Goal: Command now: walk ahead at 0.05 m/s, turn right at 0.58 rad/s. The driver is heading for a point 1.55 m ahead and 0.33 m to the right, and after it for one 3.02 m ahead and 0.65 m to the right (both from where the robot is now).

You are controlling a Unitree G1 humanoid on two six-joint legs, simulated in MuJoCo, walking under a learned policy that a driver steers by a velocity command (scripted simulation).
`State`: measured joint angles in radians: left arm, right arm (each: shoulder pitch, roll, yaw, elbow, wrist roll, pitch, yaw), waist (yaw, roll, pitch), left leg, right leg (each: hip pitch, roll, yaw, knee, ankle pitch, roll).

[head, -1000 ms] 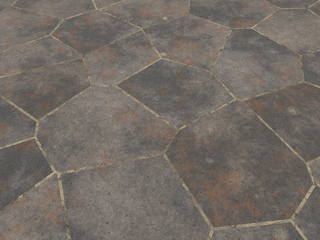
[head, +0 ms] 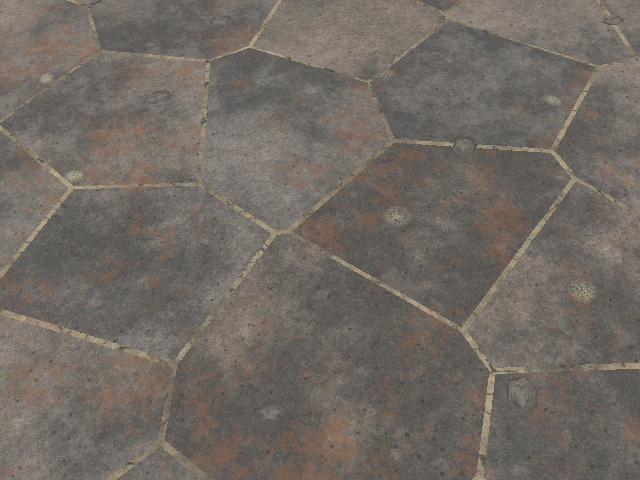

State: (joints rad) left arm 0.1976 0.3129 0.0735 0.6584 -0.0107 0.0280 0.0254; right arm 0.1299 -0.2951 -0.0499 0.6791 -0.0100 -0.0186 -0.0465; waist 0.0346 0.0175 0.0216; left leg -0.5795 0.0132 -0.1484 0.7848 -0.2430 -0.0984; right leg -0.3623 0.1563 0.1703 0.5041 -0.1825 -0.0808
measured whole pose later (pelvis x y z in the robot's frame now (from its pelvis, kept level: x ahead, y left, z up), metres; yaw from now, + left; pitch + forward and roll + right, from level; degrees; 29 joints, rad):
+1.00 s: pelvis +0.04 +0.00 +0.00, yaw -27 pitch +0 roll +0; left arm 0.15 0.25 0.03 0.67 0.02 0.02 0.01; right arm 0.18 -0.26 -0.05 0.72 -0.02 -0.01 0.00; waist 0.01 -0.03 0.02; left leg -0.24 0.01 -0.02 0.51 -0.27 -0.02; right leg -0.27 0.08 0.11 0.53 -0.25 -0.02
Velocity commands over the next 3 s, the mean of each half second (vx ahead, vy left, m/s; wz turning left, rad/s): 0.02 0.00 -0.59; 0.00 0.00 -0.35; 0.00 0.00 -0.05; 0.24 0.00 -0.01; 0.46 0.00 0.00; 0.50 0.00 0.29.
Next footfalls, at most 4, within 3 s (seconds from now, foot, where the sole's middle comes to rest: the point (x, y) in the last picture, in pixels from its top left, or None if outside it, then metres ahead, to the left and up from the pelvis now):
0.10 left None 0.12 0.15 -0.77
0.48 right None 0.04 -0.12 -0.77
0.92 left None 0.13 0.10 -0.77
2.34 left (414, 450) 0.51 -0.12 -0.77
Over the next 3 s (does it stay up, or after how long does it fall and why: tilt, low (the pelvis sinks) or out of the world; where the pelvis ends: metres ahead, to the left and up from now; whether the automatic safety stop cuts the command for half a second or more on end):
stays up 0.61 -0.32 0.00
